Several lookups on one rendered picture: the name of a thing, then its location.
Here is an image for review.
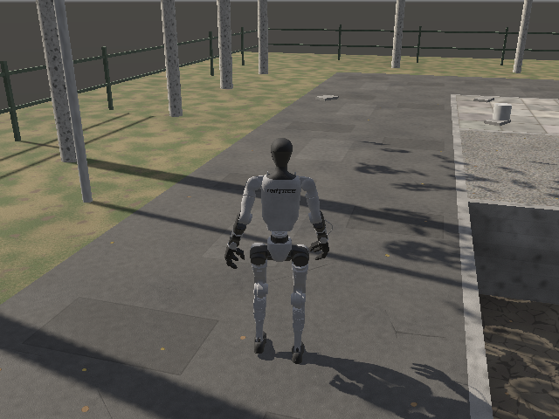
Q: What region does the robot left hand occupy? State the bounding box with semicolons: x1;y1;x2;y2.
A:
224;245;245;269

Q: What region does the robot right forearm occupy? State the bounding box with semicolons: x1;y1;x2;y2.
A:
313;211;328;244

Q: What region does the robot right hand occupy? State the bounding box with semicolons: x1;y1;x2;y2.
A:
309;241;329;260

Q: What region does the right robot upper arm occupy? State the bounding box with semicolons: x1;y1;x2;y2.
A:
299;176;322;224

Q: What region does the robot left forearm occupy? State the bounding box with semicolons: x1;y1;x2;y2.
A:
227;210;246;250

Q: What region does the robot foot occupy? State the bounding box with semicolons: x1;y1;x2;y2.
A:
292;342;304;364
254;331;266;354

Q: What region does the right robot foot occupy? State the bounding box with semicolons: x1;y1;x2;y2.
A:
292;342;304;364

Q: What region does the left robot upper arm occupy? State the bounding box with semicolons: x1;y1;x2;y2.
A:
238;175;263;225

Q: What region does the left robot foot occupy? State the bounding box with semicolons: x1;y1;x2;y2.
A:
254;331;266;354

